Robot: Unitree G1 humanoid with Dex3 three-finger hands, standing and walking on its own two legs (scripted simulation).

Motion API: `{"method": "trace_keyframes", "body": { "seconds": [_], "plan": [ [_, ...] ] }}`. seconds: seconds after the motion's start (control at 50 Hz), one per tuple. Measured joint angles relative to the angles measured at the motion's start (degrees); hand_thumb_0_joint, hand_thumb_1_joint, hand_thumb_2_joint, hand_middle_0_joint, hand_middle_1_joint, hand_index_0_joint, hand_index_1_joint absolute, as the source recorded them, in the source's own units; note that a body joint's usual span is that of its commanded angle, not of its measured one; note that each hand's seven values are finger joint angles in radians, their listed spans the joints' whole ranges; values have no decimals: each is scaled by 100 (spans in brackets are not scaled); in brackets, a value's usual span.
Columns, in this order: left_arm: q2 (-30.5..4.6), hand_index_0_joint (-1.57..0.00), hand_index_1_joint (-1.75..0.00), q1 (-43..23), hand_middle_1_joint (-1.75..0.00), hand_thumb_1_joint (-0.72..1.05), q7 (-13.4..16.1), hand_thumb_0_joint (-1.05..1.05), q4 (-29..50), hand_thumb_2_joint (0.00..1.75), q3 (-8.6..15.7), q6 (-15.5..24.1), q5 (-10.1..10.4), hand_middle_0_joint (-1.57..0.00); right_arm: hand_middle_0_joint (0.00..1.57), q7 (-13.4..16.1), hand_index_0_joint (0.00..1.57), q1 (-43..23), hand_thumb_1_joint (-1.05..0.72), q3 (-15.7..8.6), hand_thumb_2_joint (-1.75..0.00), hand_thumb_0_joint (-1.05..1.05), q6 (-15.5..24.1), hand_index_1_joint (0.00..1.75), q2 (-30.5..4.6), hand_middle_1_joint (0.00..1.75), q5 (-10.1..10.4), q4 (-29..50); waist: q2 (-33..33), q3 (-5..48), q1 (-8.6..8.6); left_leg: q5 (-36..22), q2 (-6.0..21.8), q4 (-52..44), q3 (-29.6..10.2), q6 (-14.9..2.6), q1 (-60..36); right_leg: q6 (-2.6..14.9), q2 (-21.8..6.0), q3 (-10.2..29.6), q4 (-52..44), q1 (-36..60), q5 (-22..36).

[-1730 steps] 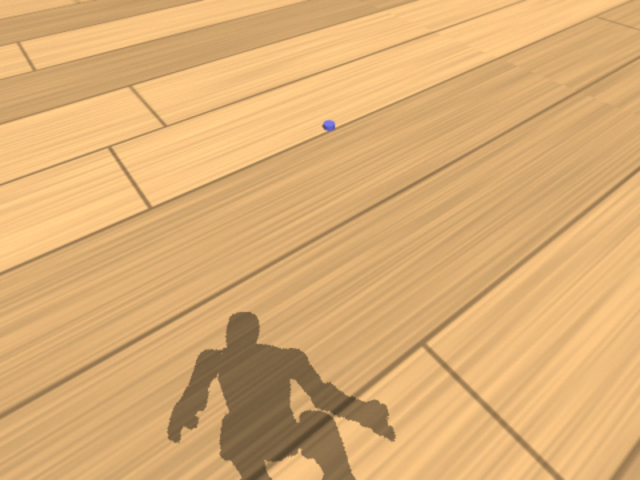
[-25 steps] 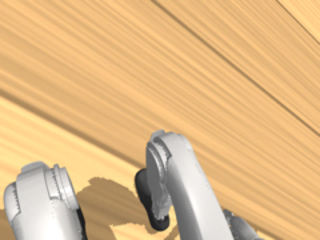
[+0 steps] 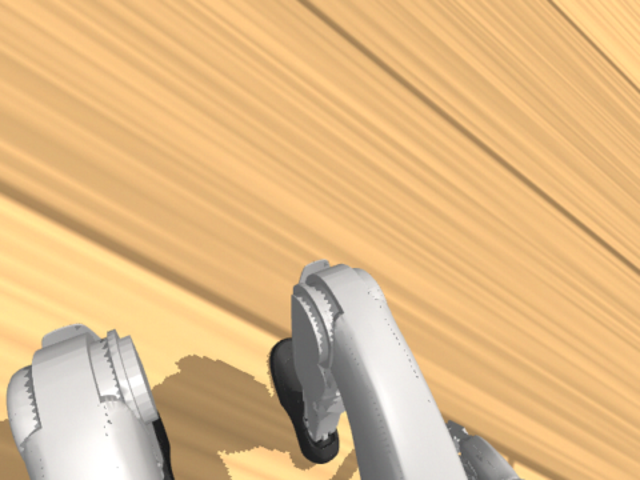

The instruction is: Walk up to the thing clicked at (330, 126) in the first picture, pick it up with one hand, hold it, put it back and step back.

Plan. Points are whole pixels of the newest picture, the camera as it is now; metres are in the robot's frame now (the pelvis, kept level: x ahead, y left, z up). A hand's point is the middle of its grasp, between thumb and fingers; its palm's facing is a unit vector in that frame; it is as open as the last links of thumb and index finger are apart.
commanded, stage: rise first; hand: left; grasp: from above
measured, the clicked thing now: out of the picture +0.50 +0.34 -0.30
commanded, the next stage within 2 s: approach in 1.98 s
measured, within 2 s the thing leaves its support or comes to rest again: neither
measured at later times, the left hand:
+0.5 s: hand out of the picture +0.47 +0.36 -0.18, palm faces -0.43 -0.12 -0.90, open 13.8 cm
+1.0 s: hand out of the picture +0.46 +0.36 -0.19, palm faces -0.44 -0.12 -0.89, open 13.6 cm
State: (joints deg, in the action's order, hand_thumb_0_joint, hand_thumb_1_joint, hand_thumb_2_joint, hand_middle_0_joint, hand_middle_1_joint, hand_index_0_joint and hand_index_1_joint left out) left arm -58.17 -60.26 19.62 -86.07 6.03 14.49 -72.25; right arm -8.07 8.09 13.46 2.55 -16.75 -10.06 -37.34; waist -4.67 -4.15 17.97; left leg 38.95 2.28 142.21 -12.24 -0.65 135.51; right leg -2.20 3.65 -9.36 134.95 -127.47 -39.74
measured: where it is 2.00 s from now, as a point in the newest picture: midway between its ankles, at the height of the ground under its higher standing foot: (238, 452)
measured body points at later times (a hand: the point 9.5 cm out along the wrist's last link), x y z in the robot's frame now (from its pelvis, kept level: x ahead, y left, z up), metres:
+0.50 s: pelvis +0.00 +0.00 +0.00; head +0.26 +0.12 +0.35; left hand +0.49 +0.37 -0.13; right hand +0.06 -0.26 -0.08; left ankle +0.07 +0.13 -0.28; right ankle +0.10 -0.12 -0.28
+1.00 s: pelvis +0.00 +0.00 +0.00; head +0.26 +0.12 +0.35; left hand +0.48 +0.37 -0.14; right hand +0.06 -0.26 -0.08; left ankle +0.07 +0.13 -0.28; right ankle +0.10 -0.12 -0.28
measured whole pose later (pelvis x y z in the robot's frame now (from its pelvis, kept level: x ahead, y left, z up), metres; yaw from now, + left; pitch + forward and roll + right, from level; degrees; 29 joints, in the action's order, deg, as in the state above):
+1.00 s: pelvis +0.00 +0.00 +0.00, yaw +0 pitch +30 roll -13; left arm -58.4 -61.4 20.6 -88.1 5.4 14.7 -72.6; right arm -8.1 7.8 13.7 3.3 -17.0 -10.5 -37.4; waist -4.8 -4.4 18.4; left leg 39.1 2.3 142.4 -12.4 -0.6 135.3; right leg -2.3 3.8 -9.5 135.0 -127.3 -39.7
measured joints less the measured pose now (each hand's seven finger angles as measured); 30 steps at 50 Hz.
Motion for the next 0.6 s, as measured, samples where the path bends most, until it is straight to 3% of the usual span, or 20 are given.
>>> {"method": "trace_keyframes", "body": {
  "seconds": [0.4, 0.6],
  "plan": [
    [72, -14, -95, -64, -92, -48, 204, 0, -127, 97, 5, -22, -52, -15, 20, -18, 20, -39, -90, -17, -89, 0, 47, 30, -4, 30, -27, -15, 7, 41, 31, 31, 11, 7, -19, 16, -8, 6, 15, -13, 0, -13, -6],
    [52, -15, -93, -80, -92, -46, 98, 0, -220, 95, -48, -107, 24, -16, 20, -14, 20, -21, -90, -1, -89, 0, 74, 30, 10, 30, -14, -26, 7, 9, 55, 5, 9, 6, 2, -8, -5, -10, 14, 5, -2, -4, 11]
  ]
}}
